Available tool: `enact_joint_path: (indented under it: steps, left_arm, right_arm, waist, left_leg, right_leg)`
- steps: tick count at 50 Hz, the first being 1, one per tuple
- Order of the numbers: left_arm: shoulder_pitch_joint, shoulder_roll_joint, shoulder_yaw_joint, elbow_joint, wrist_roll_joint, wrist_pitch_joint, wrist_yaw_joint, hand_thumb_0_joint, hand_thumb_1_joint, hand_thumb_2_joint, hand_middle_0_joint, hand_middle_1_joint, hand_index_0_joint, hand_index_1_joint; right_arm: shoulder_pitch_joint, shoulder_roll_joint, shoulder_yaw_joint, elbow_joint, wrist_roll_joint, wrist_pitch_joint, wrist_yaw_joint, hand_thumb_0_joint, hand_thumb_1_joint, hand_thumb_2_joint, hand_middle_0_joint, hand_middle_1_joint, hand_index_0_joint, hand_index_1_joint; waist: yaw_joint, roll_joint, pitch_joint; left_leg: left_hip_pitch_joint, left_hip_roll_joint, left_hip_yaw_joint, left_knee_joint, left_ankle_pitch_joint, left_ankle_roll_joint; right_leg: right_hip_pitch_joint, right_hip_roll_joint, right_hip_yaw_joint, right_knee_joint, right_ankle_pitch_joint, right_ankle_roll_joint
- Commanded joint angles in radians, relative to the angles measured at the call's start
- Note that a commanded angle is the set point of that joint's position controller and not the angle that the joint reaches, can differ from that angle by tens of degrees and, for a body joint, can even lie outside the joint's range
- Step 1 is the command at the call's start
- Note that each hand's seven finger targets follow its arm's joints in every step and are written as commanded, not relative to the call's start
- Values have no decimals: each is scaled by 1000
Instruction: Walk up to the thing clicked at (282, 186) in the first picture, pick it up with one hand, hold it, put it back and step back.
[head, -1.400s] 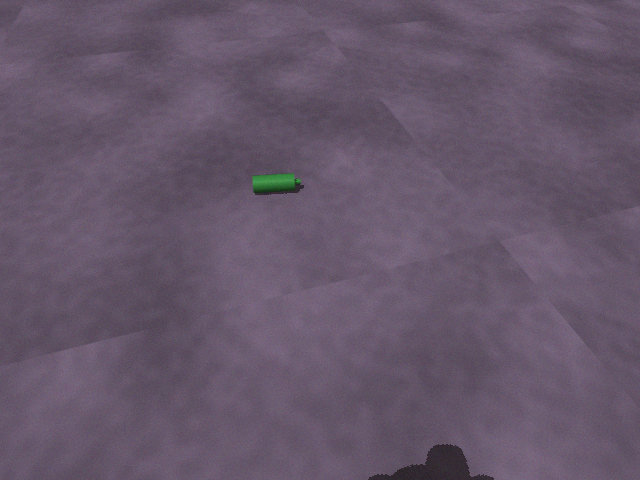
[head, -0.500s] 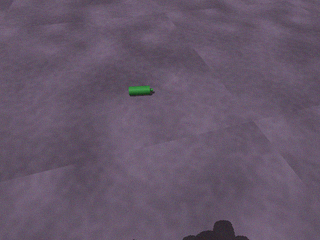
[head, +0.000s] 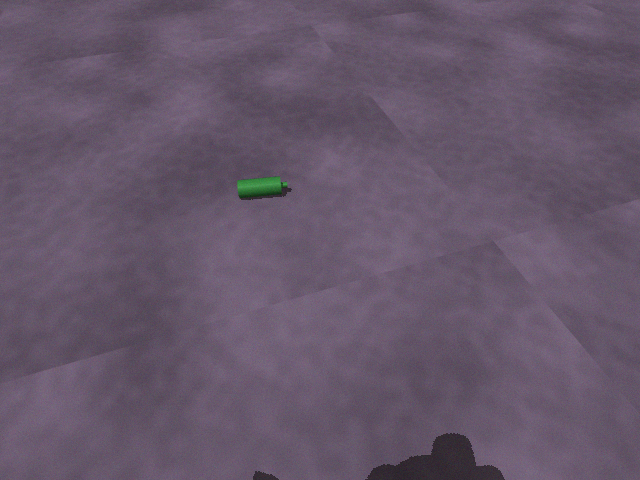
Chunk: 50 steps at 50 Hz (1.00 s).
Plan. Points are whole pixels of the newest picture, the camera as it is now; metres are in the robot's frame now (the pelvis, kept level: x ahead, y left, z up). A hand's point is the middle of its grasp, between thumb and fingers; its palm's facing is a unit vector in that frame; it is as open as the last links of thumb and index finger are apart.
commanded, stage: walk up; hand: left
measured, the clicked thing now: (263, 186) +1.45 +0.24 -0.73
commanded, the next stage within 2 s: none
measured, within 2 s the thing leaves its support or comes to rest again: neither
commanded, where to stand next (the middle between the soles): +1.06 +0.00 m, yaw +4 degrees
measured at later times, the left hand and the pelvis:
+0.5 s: hand (160, 464) +0.19 +0.24 -0.17, palm faces +0.11 -0.94 -0.33, open 7.4 cm; pelvis +0.23 -0.03 -0.02, yaw +6 degrees
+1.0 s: hand (216, 258) +0.54 +0.20 -0.13, palm faces +0.05 -0.91 -0.42, open 7.4 cm; pelvis +0.47 -0.09 -0.02, yaw +5 degrees
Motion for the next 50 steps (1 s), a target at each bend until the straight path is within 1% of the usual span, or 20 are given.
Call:
enact_joint_path:
  steps: [1, 2, 3, 4, 9, 15, 21, 24, 25, 26, 27, 28, 30, 33, 40, 45, 46, 47, 48, 50]
  left_arm:
    - [236, 201, 75, 5, -3, -40, 34, 0, 900, 900, -200, -300, -200, -300]
    - [356, 273, 100, 25, 6, -46, 50, 0, 900, 900, -200, -300, -200, -300]
    - [298, 329, 103, -31, 15, -52, 57, 0, 900, 900, -200, -300, -200, -300]
    - [126, 348, 93, -90, 3, -52, 54, 0, 900, 900, -200, -300, -200, -300]
    - [14, 218, 51, -128, -29, -83, 57, 0, 900, 900, -200, -300, -200, -300]
    - [68, 223, 55, -160, -26, -92, 57, 0, 900, 900, -200, -300, -200, -300]
    - [144, 225, 44, -167, -28, -71, 59, 0, 900, 900, -200, -300, -200, -300]
    - [134, 214, 30, -190, -41, -60, 73, 0, 900, 900, -200, -300, -200, -300]
    - [185, 158, 9, -200, -48, -55, 76, 0, 900, 900, -200, -300, -200, -300]
    - [237, 100, 0, -218, -64, -54, 75, 0, 900, 900, -200, -300, -200, -300]
    - [214, 191, 20, -200, -65, -50, 86, 0, 900, 900, -200, -300, -200, -300]
    - [144, 218, 12, -200, -55, -52, 91, 0, 900, 900, -200, -300, -200, -300]
    - [140, 177, -1, -204, -60, -59, 79, 0, 900, 900, -200, -300, -200, -300]
    - [196, 142, 4, -180, -56, -42, 54, 0, 900, 900, -200, -300, -200, -300]
    - [77, 138, 16, -223, -31, -49, 11, 0, 900, 900, -200, -300, -200, -300]
    - [261, 209, 67, -140, -23, -65, 27, 0, 900, 900, -200, -300, -200, -300]
    - [342, 268, 90, -134, -19, -74, 41, 0, 900, 900, -200, -300, -200, -300]
    - [341, 332, 95, -170, -17, -84, 52, 0, 900, 900, -200, -300, -200, -300]
    - [294, 353, 89, -182, -31, -83, 53, 0, 900, 900, -200, -300, -200, -300]
    - [194, 301, 73, -205, -46, -77, 62, 0, 900, 900, -200, -300, -200, -300]
  right_arm:
    - [-218, -184, -37, -156, -5, -18, -14, 0, -900, -900, 200, 300, 200, 300]
    - [-188, -111, -13, -165, -5, -18, -18, 0, -900, -900, 200, 300, 200, 300]
    - [-173, -116, -11, -186, 10, -14, -22, 0, -900, -900, 200, 300, 200, 300]
    - [-145, -204, -31, -170, 7, -7, -27, 0, -900, -900, 200, 300, 200, 300]
    - [10, -197, -24, -80, 33, -24, -2, 0, -900, -900, 200, 300, 200, 300]
    - [-126, -177, -22, -174, 19, -14, 26, 0, -900, -900, 200, 300, 200, 300]
    - [-213, -151, -23, -230, 12, -24, 19, 0, -900, -900, 200, 300, 200, 300]
    - [12, -186, -49, -181, -10, -32, 0, 0, -900, -900, 200, 300, 200, 300]
    - [152, -243, -73, -157, -28, -36, -8, 0, -900, -900, 200, 300, 200, 300]
    - [224, -334, -101, -179, -33, -39, -22, 0, -900, -900, 200, 300, 200, 300]
    - [220, -333, -101, -185, 9, -40, -25, 0, -900, -900, 200, 300, 200, 300]
    - [181, -315, -104, -194, 24, -38, -32, 0, -900, -900, 200, 300, 200, 300]
    - [63, -264, -59, -233, 45, -43, -45, 0, -900, -900, 200, 300, 200, 300]
    - [-8, -217, -35, -244, 47, -63, -41, 0, -900, -900, 200, 300, 200, 300]
    - [-45, -260, -43, -282, 33, -79, -25, 0, -900, -900, 200, 300, 200, 300]
    - [-24, -205, -26, -284, 30, -59, -26, 0, -900, -900, 200, 300, 200, 300]
    - [58, -145, -4, -275, 32, -56, -24, 0, -900, -900, 200, 300, 200, 300]
    - [96, -118, 11, -285, 34, -49, -22, 0, -900, -900, 200, 300, 200, 300]
    - [61, -216, -16, -266, 30, -40, -32, 0, -900, -900, 200, 300, 200, 300]
    - [-1, -241, -22, -236, 38, -37, -37, 0, -900, -900, 200, 300, 200, 300]
  waist:
    - [197, -30, -83]
    - [251, -304, -95]
    - [214, -307, -51]
    - [135, -187, 39]
    - [26, -93, 88]
    - [66, -83, 112]
    - [93, -69, 42]
    - [-24, 40, -72]
    - [-78, 155, -169]
    - [-98, 328, -283]
    - [-103, 229, -307]
    - [-99, 156, -233]
    - [-27, 81, -89]
    - [39, 117, 31]
    - [22, 186, 49]
    - [129, -33, -101]
    - [165, -251, -149]
    - [137, -330, -124]
    - [134, -262, -96]
    - [101, -132, 20]
  left_leg:
    - [-458, 48, -17, 212, -264, 104]
    - [-645, -82, 66, 536, -365, 71]
    - [-724, -131, -45, 726, -290, 32]
    - [-662, -43, -128, 753, -191, 29]
    - [-505, 37, -120, 646, 66, 24]
    - [-515, 34, -45, 339, 170, -17]
    - [-336, 24, 78, 158, 217, 28]
    - [-37, -40, 116, 86, 144, 84]
    - [193, 37, -9, 73, 49, 147]
    - [436, 312, -478, 40, 14, 254]
    - [463, 385, -694, -42, 70, 347]
    - [375, 401, -632, -60, 111, 349]
    - [105, 311, -302, -70, 367, 235]
    - [-153, 212, -87, -120, 380, 193]
    - [-200, 202, -7, -130, 145, 201]
    - [-335, 124, 51, 287, 98, 124]
    - [-406, 28, 120, 574, 14, 88]
    - [-563, -69, 82, 760, -206, 44]
    - [-602, -40, 24, 859, -220, 33]
    - [-584, 41, -75, 875, -114, 35]
  right_leg:
    - [548, 63, -96, -131, 139, -4]
    - [635, -64, 107, -255, -122, -27]
    - [483, -322, 577, -494, -522, -103]
    - [292, -401, 691, -567, -650, -165]
    - [184, -186, 202, -490, -100, -138]
    - [246, -149, 35, -474, 106, -149]
    - [308, -174, -16, -328, 468, -143]
    - [239, -112, -95, 43, 660, -123]
    - [66, -58, -115, 297, 525, -84]
    - [-221, 103, -94, 554, 92, -28]
    - [-302, 129, 35, 640, -160, -44]
    - [-342, 69, 94, 682, -145, -55]
    - [-240, 23, 151, 626, -29, -47]
    - [-115, 0, 87, 500, 49, -18]
    - [-31, -42, -10, 42, 238, 2]
    - [381, 25, -39, -28, 224, -28]
    - [465, -59, 97, -162, -27, -48]
    - [467, -292, 535, -326, -166, -126]
    - [419, -374, 714, -389, -160, -222]
    - [237, -318, 559, -394, -55, -230]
